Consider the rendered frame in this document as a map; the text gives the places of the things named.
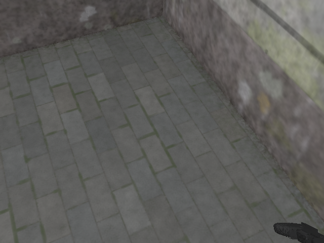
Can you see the robot right hand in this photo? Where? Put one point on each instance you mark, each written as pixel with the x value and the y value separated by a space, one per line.
pixel 303 232

